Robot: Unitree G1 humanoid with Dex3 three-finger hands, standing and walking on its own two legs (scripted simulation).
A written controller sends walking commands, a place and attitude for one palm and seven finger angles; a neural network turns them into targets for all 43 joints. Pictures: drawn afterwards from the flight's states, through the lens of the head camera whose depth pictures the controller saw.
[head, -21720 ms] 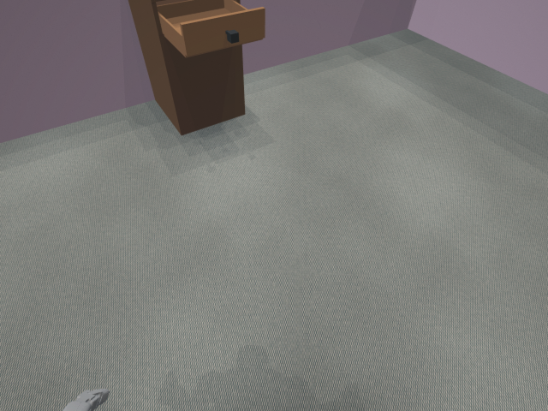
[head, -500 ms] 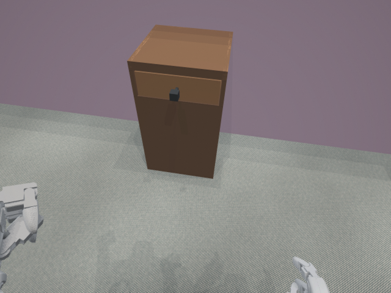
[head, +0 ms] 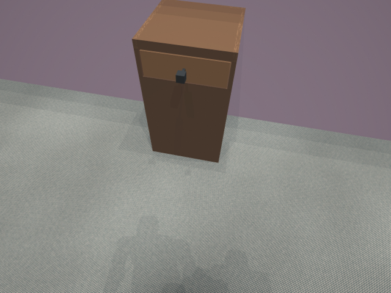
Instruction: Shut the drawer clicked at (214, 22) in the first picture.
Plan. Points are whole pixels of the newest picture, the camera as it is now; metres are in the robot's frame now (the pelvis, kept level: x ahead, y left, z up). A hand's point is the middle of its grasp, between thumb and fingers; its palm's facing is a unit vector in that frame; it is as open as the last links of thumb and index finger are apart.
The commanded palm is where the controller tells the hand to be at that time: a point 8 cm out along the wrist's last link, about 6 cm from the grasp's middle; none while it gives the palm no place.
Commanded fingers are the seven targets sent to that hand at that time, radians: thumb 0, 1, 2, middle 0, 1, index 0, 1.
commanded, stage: let the arm hang, fingers relaxed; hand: left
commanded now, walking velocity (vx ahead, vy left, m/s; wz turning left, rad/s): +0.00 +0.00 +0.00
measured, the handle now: (182, 74) +0.94 +0.12 -0.12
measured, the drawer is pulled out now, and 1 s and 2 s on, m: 0.00 0.00 0.00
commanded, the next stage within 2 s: look to check the result in 0.60 s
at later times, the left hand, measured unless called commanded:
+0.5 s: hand out of the picture +0.01 +0.13 -0.17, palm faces +0.01 -0.99 -0.17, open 7.3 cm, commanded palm none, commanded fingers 0.00 0.90 0.90 -0.20 -0.30 -0.20 -0.30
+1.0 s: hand out of the picture +0.00 +0.11 -0.17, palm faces +0.05 -0.98 -0.19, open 7.4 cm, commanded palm none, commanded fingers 0.00 0.90 0.90 -0.20 -0.30 -0.20 -0.30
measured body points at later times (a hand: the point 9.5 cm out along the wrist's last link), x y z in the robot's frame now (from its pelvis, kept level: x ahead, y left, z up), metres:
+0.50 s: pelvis +0.02 -0.02 +0.00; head +0.03 -0.03 +0.45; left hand +0.01 +0.18 -0.16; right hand -0.01 -0.23 -0.17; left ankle +0.07 +0.10 -0.74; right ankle -0.03 -0.10 -0.74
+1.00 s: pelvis +0.04 -0.04 +0.00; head +0.05 -0.05 +0.45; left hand +0.00 +0.17 -0.16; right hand +0.01 -0.24 -0.17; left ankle +0.07 +0.10 -0.74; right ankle -0.03 -0.10 -0.74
